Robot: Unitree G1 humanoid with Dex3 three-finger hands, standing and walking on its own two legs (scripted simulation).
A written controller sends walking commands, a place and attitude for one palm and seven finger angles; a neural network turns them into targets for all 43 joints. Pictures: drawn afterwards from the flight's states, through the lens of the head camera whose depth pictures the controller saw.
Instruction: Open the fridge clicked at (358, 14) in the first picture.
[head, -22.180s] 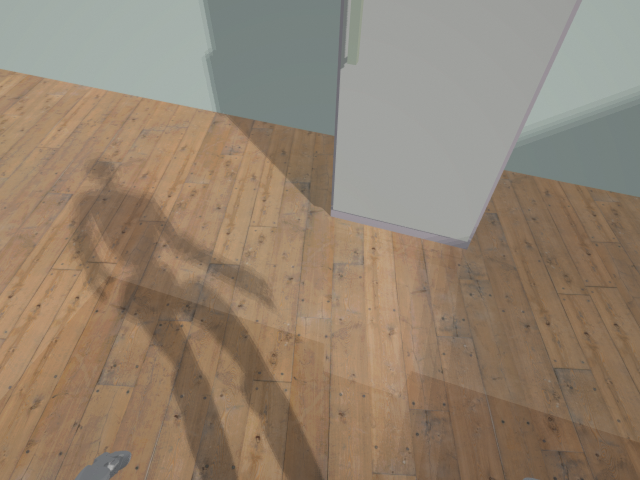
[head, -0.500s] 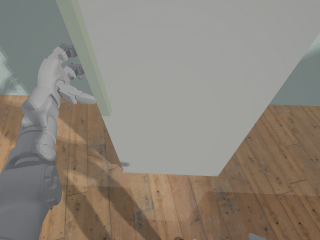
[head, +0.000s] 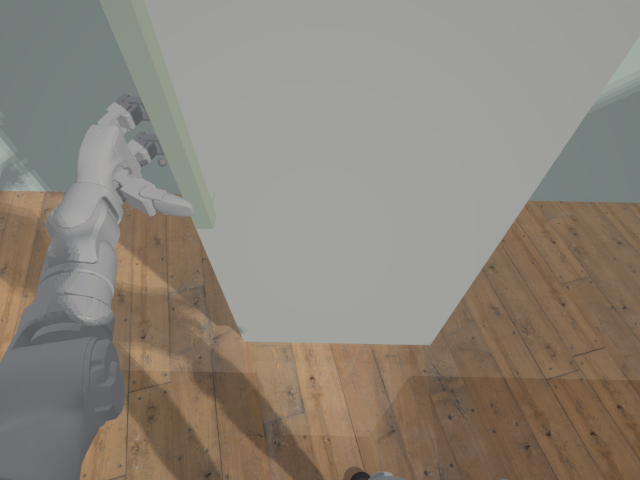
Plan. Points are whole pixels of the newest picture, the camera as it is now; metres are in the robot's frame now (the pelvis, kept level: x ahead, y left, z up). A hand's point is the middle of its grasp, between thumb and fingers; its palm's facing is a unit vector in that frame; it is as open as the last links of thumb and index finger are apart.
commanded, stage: slide the fingers in behind the handle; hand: left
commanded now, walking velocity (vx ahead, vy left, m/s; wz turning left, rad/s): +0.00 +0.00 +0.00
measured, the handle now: (175, 115) +0.51 +0.17 +0.17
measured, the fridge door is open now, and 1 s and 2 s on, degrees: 0 0 0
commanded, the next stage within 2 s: grip the handle and tug to test in 1.34 s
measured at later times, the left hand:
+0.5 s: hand (185, 159) +0.46 +0.15 +0.15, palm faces -0.05 -1.00 -0.03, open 14.0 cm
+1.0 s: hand (190, 158) +0.46 +0.15 +0.15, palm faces -0.02 -1.00 -0.03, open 14.3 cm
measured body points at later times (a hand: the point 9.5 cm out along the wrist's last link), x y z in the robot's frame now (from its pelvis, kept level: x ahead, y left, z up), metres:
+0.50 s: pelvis +0.01 -0.01 +0.00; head +0.06 -0.02 +0.45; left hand +0.45 +0.21 +0.15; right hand +0.11 -0.26 -0.11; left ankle -0.05 +0.09 -0.73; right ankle +0.06 -0.10 -0.73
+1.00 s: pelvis +0.00 -0.01 +0.01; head +0.05 -0.03 +0.45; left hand +0.45 +0.20 +0.15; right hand +0.10 -0.27 -0.11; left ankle -0.05 +0.09 -0.73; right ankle +0.06 -0.10 -0.73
